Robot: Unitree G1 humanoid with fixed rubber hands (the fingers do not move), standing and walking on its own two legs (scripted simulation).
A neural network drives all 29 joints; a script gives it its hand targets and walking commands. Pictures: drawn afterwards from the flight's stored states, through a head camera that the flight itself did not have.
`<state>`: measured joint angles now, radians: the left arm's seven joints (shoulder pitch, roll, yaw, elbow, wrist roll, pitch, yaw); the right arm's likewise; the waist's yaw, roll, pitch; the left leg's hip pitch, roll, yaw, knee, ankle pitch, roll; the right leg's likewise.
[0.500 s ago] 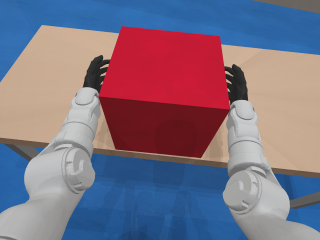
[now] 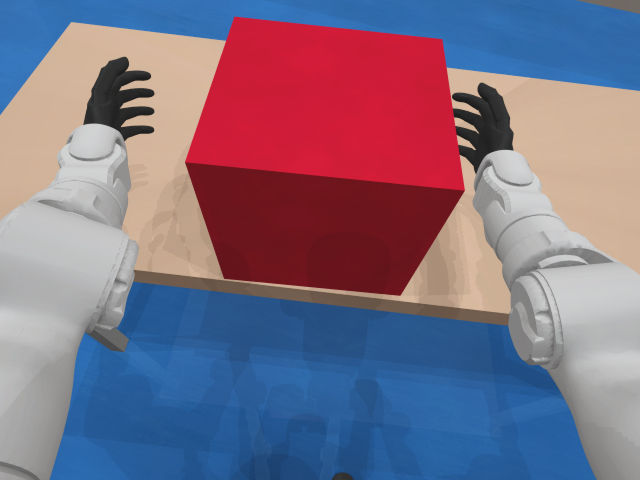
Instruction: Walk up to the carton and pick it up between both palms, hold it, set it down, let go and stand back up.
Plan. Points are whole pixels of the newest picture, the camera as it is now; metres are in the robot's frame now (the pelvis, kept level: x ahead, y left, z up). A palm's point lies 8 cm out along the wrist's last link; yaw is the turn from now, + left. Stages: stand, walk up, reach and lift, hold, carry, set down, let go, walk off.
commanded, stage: set down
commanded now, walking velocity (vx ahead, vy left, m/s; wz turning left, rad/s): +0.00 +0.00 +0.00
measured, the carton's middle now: (324, 168) +0.52 -0.02 +0.04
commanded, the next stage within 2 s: none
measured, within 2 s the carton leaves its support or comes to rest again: neither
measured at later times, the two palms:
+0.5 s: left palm (77, 95) +0.50 +0.23 +0.18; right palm (532, 113) +0.48 -0.23 +0.18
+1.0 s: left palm (53, 50) +0.50 +0.24 +0.22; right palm (571, 72) +0.48 -0.25 +0.23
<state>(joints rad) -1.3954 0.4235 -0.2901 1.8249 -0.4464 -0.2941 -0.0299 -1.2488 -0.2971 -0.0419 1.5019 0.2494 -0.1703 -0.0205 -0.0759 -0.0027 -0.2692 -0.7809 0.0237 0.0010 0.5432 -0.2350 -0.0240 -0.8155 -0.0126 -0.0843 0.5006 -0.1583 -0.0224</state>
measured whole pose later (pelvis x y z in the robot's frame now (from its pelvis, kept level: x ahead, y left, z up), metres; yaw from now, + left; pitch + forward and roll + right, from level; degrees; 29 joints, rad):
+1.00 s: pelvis +0.00 +0.00 +0.01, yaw +0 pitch +23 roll +0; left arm -1.50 0.53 -0.36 1.71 -0.54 -0.11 -0.07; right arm -1.39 -0.43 0.11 1.44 0.46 0.01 0.01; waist -0.10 -0.02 -0.25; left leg -0.66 0.03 0.00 0.45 -0.19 -0.03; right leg -0.69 -0.01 -0.09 0.41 -0.12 -0.03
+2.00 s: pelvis -0.02 +0.00 +0.01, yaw +0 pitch +14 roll +0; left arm -0.89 0.43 -0.19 1.25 -0.42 -0.17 -0.06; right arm -0.80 -0.36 0.12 1.12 0.43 -0.13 -0.03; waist -0.03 -0.01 -0.17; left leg -0.52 0.02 0.01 0.50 -0.22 -0.01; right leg -0.56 -0.01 -0.08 0.45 -0.14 -0.02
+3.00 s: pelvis -0.01 +0.00 +0.01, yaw -1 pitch +1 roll +0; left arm -0.21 0.29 -0.05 0.82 -0.25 -0.26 -0.03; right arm -0.18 -0.21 0.01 0.82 0.24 -0.30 -0.04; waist -0.01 -0.01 -0.02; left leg -0.27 0.03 0.02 0.52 -0.28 -0.01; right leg -0.31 0.00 -0.06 0.49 -0.20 -0.02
